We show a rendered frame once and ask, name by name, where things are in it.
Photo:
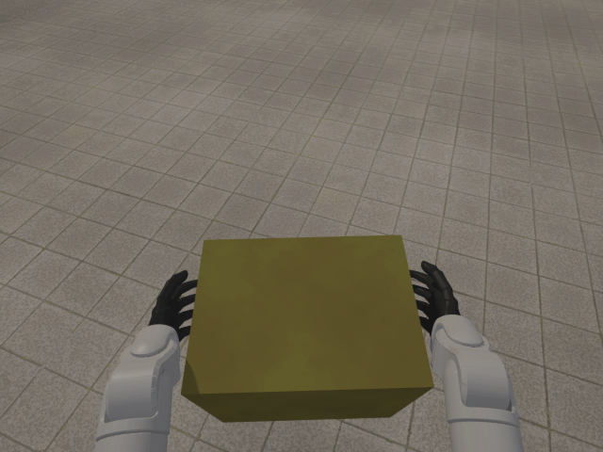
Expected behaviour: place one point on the carton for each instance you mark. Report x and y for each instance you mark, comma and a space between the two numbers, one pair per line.
305, 328

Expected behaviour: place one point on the robot right forearm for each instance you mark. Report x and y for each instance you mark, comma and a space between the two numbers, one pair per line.
479, 399

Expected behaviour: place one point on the left robot hand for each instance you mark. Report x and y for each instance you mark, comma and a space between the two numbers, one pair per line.
169, 304

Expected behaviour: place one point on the robot left forearm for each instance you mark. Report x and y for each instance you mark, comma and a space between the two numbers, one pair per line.
136, 409

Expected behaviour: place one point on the right robot hand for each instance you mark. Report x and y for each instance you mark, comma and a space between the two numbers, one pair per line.
439, 295

